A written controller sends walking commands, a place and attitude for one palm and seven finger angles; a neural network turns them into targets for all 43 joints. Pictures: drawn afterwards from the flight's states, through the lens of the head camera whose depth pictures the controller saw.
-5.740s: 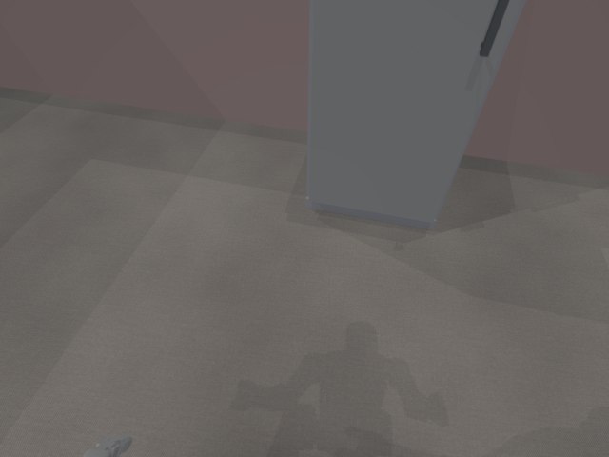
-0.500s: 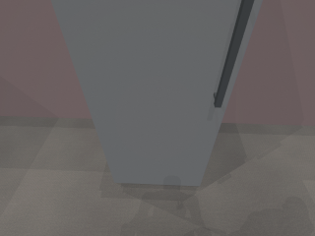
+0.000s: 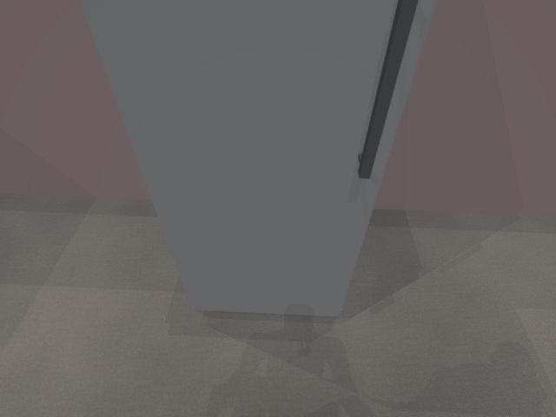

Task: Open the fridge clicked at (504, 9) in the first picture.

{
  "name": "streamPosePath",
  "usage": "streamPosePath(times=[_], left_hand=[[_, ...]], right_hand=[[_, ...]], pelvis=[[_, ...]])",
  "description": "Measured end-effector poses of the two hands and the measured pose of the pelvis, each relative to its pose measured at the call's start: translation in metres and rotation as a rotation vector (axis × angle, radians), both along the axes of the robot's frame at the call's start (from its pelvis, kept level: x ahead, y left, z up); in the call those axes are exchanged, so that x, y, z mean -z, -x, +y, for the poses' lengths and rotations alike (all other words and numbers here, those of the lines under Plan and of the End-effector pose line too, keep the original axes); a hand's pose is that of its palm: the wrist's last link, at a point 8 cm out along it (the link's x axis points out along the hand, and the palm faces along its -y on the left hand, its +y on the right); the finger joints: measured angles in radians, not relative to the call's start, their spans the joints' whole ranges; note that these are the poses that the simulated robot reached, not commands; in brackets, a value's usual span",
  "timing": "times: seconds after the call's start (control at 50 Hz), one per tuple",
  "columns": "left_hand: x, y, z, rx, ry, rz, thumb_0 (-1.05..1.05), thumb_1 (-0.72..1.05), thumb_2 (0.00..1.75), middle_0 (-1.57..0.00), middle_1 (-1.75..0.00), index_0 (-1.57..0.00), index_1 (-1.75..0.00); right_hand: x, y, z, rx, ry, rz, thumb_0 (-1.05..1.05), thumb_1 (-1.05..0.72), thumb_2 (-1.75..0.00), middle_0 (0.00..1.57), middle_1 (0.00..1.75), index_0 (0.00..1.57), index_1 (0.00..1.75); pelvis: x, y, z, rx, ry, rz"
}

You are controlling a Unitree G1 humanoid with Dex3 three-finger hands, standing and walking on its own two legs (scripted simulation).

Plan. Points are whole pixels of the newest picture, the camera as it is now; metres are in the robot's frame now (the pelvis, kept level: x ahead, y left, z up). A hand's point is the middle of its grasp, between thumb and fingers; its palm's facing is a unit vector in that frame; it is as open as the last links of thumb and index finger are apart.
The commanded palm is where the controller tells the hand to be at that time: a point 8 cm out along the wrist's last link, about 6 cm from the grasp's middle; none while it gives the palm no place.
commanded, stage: come to a stop and stand still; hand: right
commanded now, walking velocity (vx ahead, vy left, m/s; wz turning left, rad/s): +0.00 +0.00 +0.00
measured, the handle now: (381, 89) +0.58 -0.14 +0.21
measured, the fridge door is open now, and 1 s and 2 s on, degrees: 0 0 0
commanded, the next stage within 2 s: look again from close up in 0.02 s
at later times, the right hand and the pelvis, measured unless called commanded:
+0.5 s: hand out of the picture -0.01 -0.16 -0.17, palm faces +0.02 +0.98 -0.18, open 7.4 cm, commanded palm none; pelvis +0.00 +0.01 +0.00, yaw +0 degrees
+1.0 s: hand out of the picture +0.01 -0.16 -0.17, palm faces +0.02 +0.98 -0.19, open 7.4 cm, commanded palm none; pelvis +0.01 +0.01 +0.00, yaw +0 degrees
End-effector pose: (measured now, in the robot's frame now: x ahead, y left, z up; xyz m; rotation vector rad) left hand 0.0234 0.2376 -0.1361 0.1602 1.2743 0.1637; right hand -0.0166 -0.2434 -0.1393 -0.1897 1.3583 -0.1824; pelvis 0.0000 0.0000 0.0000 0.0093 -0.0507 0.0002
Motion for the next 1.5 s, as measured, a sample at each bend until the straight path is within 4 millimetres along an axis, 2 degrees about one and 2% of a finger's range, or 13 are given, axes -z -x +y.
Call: streamPosePath(times=[0.16, 0.4, 0.62, 1.22, 1.5], left_hand=[[0.003, 0.021, 0.002, -0.018, 0.004, 0.063, 0.01, 0.90, 0.89, -0.20, -0.30, -0.20, -0.30], [0.007, 0.033, -0.009, -0.036, 0.037, 0.106, 0.01, 0.90, 0.89, -0.20, -0.30, -0.20, -0.30], [0.009, 0.027, -0.016, -0.045, 0.063, 0.107, 0.01, 0.91, 0.89, -0.20, -0.30, -0.20, -0.30], [0.006, 0.010, -0.004, -0.037, 0.047, 0.099, 0.01, 0.90, 0.89, -0.20, -0.30, -0.20, -0.30], [0.004, 0.002, 0.004, -0.027, 0.034, 0.108, 0.01, 0.90, 0.89, -0.20, -0.30, -0.20, -0.30]], right_hand=[[0.002, 0.013, 0.010, 0.008, -0.018, 0.039, 0.01, -0.91, -0.90, 0.20, 0.30, 0.20, 0.30], [0.006, 0.001, 0.032, 0.007, -0.056, 0.026, 0.01, -0.91, -0.90, 0.20, 0.30, 0.20, 0.30], [0.005, -0.013, 0.041, 0.007, -0.065, 0.008, 0.01, -0.91, -0.90, 0.20, 0.30, 0.20, 0.30], [0.000, -0.022, 0.034, 0.002, -0.040, 0.025, 0.01, -0.91, -0.90, 0.20, 0.30, 0.20, 0.30], [-0.002, -0.037, 0.033, -0.006, -0.035, 0.015, 0.01, -0.91, -0.90, 0.20, 0.30, 0.20, 0.30]], pelvis=[[0.000, 0.002, 0.002, 0.001, 0.000, 0.004], [0.000, 0.000, 0.007, 0.002, 0.001, 0.014], [-0.001, -0.006, 0.010, -0.001, 0.002, 0.013], [-0.005, -0.016, 0.013, -0.009, 0.007, 0.013], [-0.006, -0.023, 0.016, -0.007, 0.008, 0.017]])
